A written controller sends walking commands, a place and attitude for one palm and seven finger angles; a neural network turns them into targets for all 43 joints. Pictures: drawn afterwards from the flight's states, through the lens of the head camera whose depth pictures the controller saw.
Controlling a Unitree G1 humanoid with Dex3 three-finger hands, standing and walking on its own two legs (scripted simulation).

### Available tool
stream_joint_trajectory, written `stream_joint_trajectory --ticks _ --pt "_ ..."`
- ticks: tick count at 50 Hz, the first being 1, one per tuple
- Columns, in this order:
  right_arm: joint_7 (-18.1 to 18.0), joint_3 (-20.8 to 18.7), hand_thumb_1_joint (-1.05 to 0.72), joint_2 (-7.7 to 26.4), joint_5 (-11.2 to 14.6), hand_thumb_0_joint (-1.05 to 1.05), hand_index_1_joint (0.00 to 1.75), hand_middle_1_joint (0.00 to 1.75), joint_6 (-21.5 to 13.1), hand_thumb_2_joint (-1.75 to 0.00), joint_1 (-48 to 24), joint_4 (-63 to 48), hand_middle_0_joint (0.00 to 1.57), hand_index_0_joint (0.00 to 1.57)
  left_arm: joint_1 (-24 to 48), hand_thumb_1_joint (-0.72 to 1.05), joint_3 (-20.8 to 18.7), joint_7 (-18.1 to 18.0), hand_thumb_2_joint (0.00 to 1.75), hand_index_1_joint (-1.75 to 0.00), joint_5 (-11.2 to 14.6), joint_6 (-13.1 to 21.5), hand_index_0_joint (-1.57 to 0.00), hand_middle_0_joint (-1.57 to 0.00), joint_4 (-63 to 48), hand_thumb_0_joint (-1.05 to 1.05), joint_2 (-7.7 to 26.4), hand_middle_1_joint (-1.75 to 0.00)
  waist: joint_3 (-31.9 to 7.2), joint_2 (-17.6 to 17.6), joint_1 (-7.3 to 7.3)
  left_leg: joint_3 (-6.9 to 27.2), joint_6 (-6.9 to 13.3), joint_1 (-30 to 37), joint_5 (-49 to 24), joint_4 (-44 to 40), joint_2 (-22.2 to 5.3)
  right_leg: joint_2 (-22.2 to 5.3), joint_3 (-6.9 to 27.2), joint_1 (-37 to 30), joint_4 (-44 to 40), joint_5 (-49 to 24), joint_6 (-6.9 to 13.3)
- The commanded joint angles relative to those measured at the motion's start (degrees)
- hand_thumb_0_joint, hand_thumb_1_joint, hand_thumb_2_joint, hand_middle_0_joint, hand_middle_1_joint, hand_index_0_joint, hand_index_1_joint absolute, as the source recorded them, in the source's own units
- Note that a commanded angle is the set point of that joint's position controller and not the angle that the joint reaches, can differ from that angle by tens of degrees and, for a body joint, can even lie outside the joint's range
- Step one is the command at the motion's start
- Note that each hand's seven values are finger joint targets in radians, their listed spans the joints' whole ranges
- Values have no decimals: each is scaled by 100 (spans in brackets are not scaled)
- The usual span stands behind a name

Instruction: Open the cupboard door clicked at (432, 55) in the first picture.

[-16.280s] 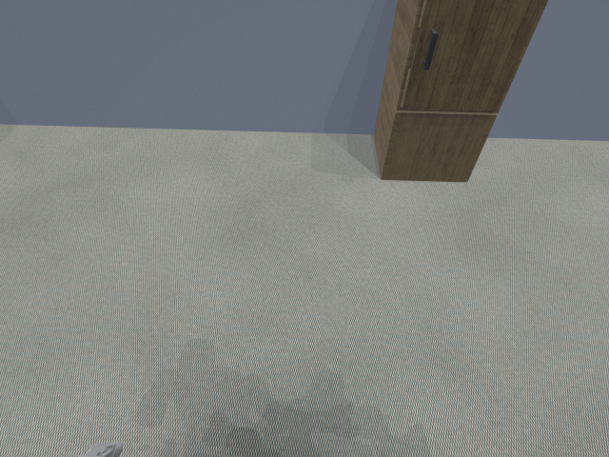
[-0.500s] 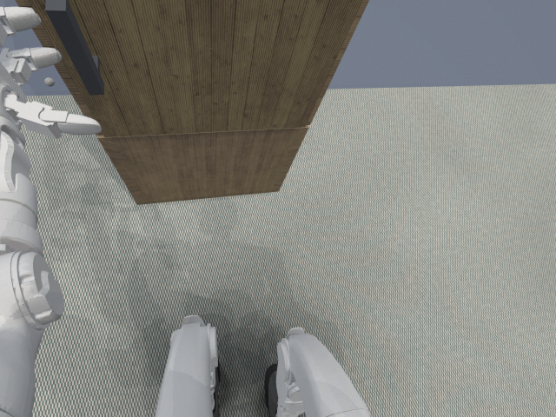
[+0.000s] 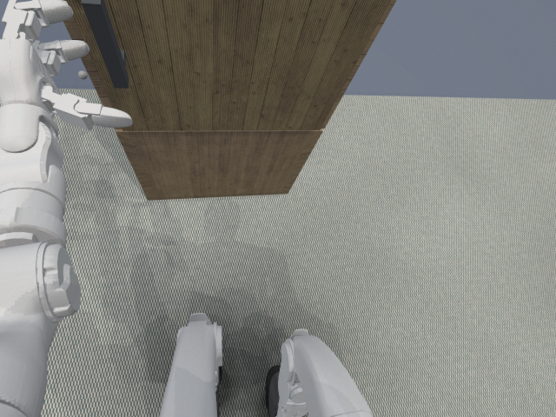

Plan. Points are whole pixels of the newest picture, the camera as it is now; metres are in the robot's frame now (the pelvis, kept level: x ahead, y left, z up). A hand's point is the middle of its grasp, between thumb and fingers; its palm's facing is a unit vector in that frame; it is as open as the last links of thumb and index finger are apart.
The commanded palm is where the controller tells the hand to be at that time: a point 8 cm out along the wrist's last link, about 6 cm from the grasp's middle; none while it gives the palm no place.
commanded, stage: slide the fingers in behind the handle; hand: left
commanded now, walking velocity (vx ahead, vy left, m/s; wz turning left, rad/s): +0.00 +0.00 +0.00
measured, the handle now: (109, 34) +0.58 +0.22 +0.06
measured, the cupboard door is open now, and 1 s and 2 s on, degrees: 0 0 0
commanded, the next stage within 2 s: move the hooked fingers beside the handle in 0.14 s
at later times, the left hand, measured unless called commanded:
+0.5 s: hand (81, 74) +0.53 +0.25 +0.04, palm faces +0.17 -0.98 -0.02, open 14.6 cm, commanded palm +0.53 +0.22 +0.05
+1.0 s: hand (78, 74) +0.53 +0.26 +0.04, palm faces +0.15 -0.99 -0.01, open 14.6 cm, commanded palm +0.52 +0.25 +0.05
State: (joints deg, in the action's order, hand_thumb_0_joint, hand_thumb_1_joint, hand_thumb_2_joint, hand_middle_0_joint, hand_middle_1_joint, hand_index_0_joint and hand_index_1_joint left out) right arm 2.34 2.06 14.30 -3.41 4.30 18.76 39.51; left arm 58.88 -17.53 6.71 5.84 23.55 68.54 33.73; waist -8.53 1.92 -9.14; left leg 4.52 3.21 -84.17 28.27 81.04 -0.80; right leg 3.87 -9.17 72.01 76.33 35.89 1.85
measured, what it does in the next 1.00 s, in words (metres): stands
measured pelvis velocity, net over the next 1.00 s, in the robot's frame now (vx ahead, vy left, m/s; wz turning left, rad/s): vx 0.01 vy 0.00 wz -0.03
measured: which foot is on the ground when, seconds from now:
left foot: down 0.00-1.00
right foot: down 0.00-1.00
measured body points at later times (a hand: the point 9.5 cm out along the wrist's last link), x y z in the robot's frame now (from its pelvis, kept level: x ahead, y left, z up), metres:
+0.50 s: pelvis +0.00 +0.00 +0.00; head +0.18 +0.06 +0.41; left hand +0.52 +0.31 +0.05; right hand +0.01 -0.27 -0.10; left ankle +0.07 +0.08 -0.59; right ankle +0.00 -0.12 -0.59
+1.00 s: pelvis +0.01 +0.00 +0.00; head +0.19 +0.05 +0.41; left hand +0.52 +0.31 +0.05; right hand +0.02 -0.27 -0.10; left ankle +0.07 +0.08 -0.59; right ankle +0.00 -0.12 -0.59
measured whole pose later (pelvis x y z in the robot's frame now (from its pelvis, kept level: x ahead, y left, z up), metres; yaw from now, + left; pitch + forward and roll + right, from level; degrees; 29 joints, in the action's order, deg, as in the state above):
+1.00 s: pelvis +0.01 +0.00 +0.00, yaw -2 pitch +31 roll -8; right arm 1.1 3.0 15.1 -2.2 4.8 18.9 38.1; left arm 54.1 -25.0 13.0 5.8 24.2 67.6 36.6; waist -8.3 2.6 -9.7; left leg 2.9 3.2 -82.3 29.5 80.6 -2.4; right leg 5.2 -7.1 71.2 76.0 36.1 1.9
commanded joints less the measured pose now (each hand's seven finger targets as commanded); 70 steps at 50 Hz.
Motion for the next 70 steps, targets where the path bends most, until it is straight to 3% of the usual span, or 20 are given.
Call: stream_joint_trajectory --ticks 1,3,7,10,11,13,15,16,21,22,23,25,31,38,40,42,56,57,64,70 --pt "-52 -421 -90 1298 -14 0 30 30 -56 -90 1283 -64 20 20 3291 -50 700 465 30 -120 -213 507 -30 -30 -1486 0 -278 -120 -3154 1954 -782 1120 -258 5318 -1563 -1004 -307 64 377 1269 -813 -1390 157" --pt "-42 -438 -90 1293 -6 0 30 30 -61 -90 1283 -78 20 20 3238 -50 727 477 30 -120 -203 526 -30 -30 -1594 0 -309 -120 -3376 1952 -753 1095 -259 5434 -1730 -985 -302 73 383 1189 -842 -1464 153" --pt "-39 -410 -90 1302 13 0 30 30 -72 -90 1259 -52 20 20 3184 -50 628 482 30 -120 -194 520 -30 -30 -1471 0 -164 -120 -3165 1900 -720 1062 -256 5245 -1515 -1018 -295 77 383 1168 -854 -1377 159" --pt "-51 -405 -90 1308 5 0 30 30 -86 -90 1254 -46 20 20 3281 -50 710 452 30 -120 -219 507 -30 -30 -1381 0 -239 -120 -3006 1831 -795 1072 -235 5109 -1217 -1057 -287 71 383 1214 -878 -1273 148" --pt "-53 -404 -90 1322 -10 0 30 30 -100 -90 1290 -31 20 20 3331 -50 612 439 30 -120 -202 540 -30 -30 -1473 0 -119 -120 -3104 1913 -771 1117 -247 5227 -1377 -1065 -299 65 376 1211 -839 -1325 161" --pt "-50 -414 -90 1303 2 0 30 30 -109 -90 1263 -49 20 20 3293 -50 743 455 30 -120 -224 530 -30 -30 -1423 0 -282 -120 -3141 1875 -800 1098 -247 5218 -1335 -1051 -293 65 378 1231 -855 -1320 150" --pt "-69 -380 -90 1343 4 0 30 30 -114 -90 1293 -30 20 20 3249 -50 467 454 30 -120 -194 503 -30 -30 -1296 0 80 -120 -3044 1676 -771 1016 -203 4929 -1224 -1007 -270 75 399 1066 -883 -1280 146" --pt "-78 -375 -90 1346 -2 0 30 30 -123 -90 1297 -40 20 20 3254 -50 447 478 30 -120 -223 530 -30 -30 -1302 0 157 -120 -3077 1868 -746 1017 -213 4975 -1299 -996 -274 74 414 1131 -840 -1286 164" --pt "-84 -378 -90 1327 18 0 30 30 -101 -90 1299 -96 20 20 3097 -50 399 596 30 -120 -157 534 -30 -30 -1422 0 172 -120 -3229 1971 -678 981 -223 5170 -1662 -954 -293 84 417 1089 -833 -1438 169" --pt "-87 -379 -90 1347 19 0 30 30 -86 -90 1303 -98 20 20 3108 -50 242 602 30 -120 -161 558 -30 -30 -1597 0 394 -120 -3404 2033 -596 996 -248 5295 -1833 -959 -312 85 411 1019 -809 -1494 172" --pt "-69 -379 -90 1306 41 0 30 30 -81 -90 1283 -128 20 20 2947 -50 411 639 30 -120 -143 523 -30 -30 -1484 0 146 -120 -3358 1987 -616 984 -245 5291 -1824 -975 -296 98 406 1016 -853 -1490 168" --pt "-94 -377 -90 1337 50 0 30 30 -55 -90 1289 -128 20 20 2829 -50 225 633 30 -120 -133 495 -30 -30 -1393 0 356 -120 -3196 1748 -608 937 -217 5082 -1691 -970 -303 102 418 902 -886 -1454 148" --pt "-129 -342 -90 1345 59 0 30 30 -65 -90 1300 -144 20 20 2792 -50 -48 675 30 -120 -119 535 -30 -30 -1480 0 725 -120 -3279 1778 -540 852 -186 4976 -1851 -929 -297 113 454 744 -867 -1498 148" --pt "-129 -342 -90 1313 89 0 30 30 -39 -90 1240 -198 20 20 2478 -50 -124 772 30 -120 -61 564 -30 -30 -1529 0 740 -120 -3307 1776 -467 787 -197 5068 -2096 -915 -311 126 466 637 -918 -1608 129" --pt "-158 -329 -90 1336 103 0 30 30 -18 -90 1249 -205 20 20 2412 -50 -343 777 30 -120 -50 558 -30 -30 -1495 0 1022 -120 -3216 1521 -452 702 -156 4807 -2050 -890 -304 137 496 413 -949 -1617 106" --pt "-160 -322 -90 1323 112 0 30 30 -25 -90 1227 -212 20 20 2448 -50 -343 807 30 -120 -52 599 -30 -30 -1581 0 1028 -120 -3296 1727 -423 714 -173 4967 -2240 -870 -316 128 497 520 -907 -1677 117" --pt "-205 -301 -90 1325 170 0 30 30 53 -90 1178 -356 20 20 1705 -50 -1030 1012 30 -120 76 602 -30 -30 -1622 0 1729 -120 -3406 1497 -147 532 -132 4718 -2652 -794 -319 159 564 -44 -883 -1992 91" --pt "-207 -297 -90 1308 188 0 30 30 61 -90 1136 -350 20 20 1755 -50 -934 1023 30 -120 68 593 -30 -30 -1620 0 1631 -120 -3342 1507 -192 506 -130 4693 -2618 -786 -326 155 574 14 -907 -1983 67" --pt "-277 -229 -90 1363 205 0 30 30 47 -90 1085 -446 20 20 1694 -50 -1246 1056 30 -120 22 492 -30 -30 -1166 0 2158 -120 -2989 1265 -192 400 -81 4005 -2106 -698 -318 157 617 -61 -867 -1732 36" --pt "-293 -222 -90 1390 218 0 30 30 50 -90 1079 -557 20 20 1551 -50 -1370 1192 30 -120 61 440 -30 -30 -1240 0 2338 -120 -3266 1384 -100 417 -100 4119 -2275 -663 -336 160 601 -83 -773 -1811 32"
